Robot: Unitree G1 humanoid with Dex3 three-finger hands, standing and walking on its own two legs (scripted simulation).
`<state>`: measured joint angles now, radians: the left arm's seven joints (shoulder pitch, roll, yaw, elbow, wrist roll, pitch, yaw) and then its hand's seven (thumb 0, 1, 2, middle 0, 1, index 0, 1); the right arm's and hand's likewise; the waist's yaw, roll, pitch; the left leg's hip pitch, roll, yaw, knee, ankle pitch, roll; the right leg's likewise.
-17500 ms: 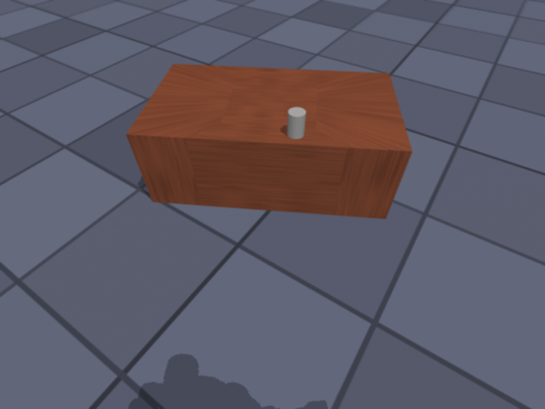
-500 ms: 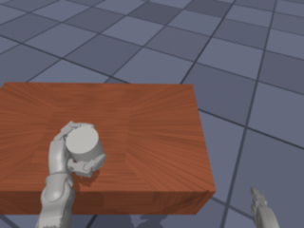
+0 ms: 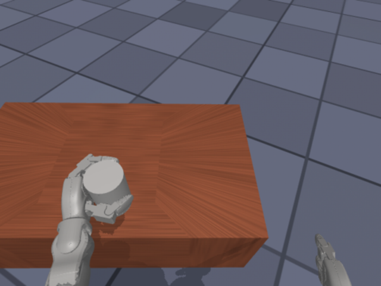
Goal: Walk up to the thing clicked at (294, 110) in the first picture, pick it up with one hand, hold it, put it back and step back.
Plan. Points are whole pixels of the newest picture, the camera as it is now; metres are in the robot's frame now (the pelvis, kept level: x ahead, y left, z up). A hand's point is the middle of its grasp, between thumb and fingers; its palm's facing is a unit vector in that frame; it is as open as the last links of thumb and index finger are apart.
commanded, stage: hold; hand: left
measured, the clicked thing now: (110, 189) +0.32 +0.17 +0.05
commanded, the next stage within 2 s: crouch in 0.78 s
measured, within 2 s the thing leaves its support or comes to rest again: neither
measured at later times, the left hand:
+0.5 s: hand (109, 188) +0.32 +0.17 +0.05, palm faces +0.14 -0.99 +0.00, open 10.0 cm
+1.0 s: hand (110, 193) +0.31 +0.17 +0.05, palm faces +0.15 -0.99 +0.00, open 10.0 cm
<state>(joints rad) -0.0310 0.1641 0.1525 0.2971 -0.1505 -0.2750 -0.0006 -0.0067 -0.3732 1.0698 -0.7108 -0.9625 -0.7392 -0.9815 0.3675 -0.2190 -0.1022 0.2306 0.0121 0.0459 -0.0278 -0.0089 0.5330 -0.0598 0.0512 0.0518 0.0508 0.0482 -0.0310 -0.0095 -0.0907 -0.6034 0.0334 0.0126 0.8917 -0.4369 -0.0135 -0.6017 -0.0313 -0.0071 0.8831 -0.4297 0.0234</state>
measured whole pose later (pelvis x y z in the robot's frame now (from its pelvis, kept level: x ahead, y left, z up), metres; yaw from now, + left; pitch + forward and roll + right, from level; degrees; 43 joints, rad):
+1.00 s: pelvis +0.00 +0.00 +0.00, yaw +0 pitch +8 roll +0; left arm -0.01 0.15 0.14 0.29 -0.15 -0.30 0.00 -0.01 -0.37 1.07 -0.71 -0.97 -0.74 -0.99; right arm 0.38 -0.22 -0.11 0.23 0.01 0.03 -0.03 -0.01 0.53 -0.06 0.05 0.05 0.05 0.05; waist -0.03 -0.01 -0.08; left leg -0.60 0.03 0.02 0.89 -0.44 -0.01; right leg -0.60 -0.03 0.00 0.88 -0.43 0.03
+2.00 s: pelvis -0.03 +0.00 -0.09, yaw +0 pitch +25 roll -3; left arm -0.43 0.35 0.40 0.91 -0.09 -0.66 -0.06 -0.01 -0.38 1.08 -0.71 -0.97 -0.74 -1.00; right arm 0.45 -0.26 -0.09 -0.18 -0.05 0.02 0.07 -0.01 0.51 -0.06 0.06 0.05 0.06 0.05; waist -0.21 -0.05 -0.16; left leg -1.25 0.05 -0.05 1.39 -0.58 -0.02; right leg -1.21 -0.02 -0.05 1.33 -0.56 0.02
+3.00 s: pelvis -0.04 +0.01 -0.16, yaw -2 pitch +32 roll -5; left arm -0.43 0.42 0.47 0.98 -0.05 -0.72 -0.04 -0.01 -0.38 1.08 -0.71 -0.98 -0.73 -1.00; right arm 0.45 -0.30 -0.12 -0.33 -0.05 -0.02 0.10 -0.01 0.51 -0.06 0.06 0.05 0.06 0.05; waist -0.31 -0.05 -0.19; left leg -1.54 0.05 -0.07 1.63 -0.64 -0.01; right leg -1.50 -0.01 -0.05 1.56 -0.61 0.03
